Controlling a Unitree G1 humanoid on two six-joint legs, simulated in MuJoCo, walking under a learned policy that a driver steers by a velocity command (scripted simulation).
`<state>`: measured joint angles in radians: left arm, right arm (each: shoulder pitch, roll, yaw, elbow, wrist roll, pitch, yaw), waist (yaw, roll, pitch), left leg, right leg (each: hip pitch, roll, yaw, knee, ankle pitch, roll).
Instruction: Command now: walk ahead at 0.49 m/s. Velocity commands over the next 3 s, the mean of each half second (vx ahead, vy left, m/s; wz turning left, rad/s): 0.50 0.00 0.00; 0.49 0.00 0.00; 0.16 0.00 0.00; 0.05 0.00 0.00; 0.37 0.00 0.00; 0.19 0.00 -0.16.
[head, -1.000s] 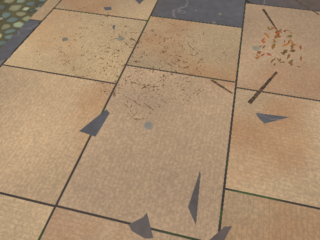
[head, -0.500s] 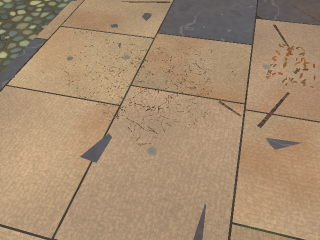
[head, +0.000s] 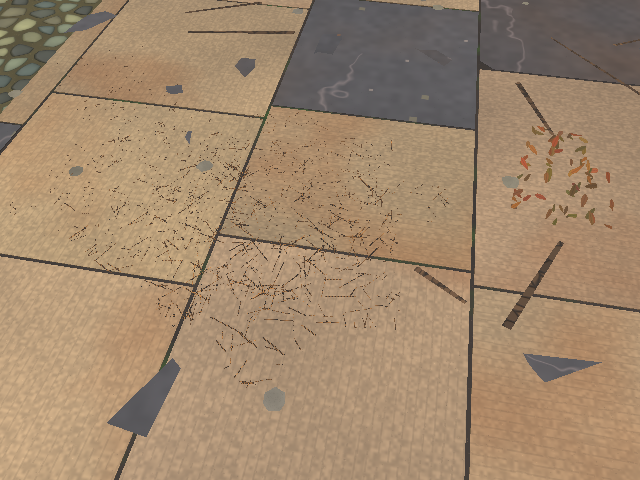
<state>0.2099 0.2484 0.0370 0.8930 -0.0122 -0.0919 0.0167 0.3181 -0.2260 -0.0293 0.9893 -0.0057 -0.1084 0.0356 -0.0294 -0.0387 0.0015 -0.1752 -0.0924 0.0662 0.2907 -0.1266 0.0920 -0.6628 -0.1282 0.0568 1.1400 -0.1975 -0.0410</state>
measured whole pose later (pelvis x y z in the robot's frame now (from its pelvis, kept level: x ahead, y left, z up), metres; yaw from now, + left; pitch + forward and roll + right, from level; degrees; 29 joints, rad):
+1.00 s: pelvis +0.55 -0.01 -0.01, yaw +1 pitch +1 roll +0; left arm 0.29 0.26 0.05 0.96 -0.02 -0.10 0.01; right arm 0.17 -0.24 -0.05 0.90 0.00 -0.10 0.03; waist 0.00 -0.03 0.03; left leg -0.35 -0.03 0.06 0.46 -0.15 0.06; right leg -0.43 -0.05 0.03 1.19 -0.37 -0.04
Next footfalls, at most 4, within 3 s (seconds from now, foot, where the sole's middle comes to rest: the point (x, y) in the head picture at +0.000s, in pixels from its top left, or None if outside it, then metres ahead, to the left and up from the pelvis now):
0.30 right None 0.34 -0.17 -0.78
0.86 left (288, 417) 0.66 0.08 -0.78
1.32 right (380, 353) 0.82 -0.14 -0.78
2.66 left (282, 250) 1.15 0.10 -0.78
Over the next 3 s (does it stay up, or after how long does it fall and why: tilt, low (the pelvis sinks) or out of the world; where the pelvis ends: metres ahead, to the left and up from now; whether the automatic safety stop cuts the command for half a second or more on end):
stays up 1.04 0.01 0.00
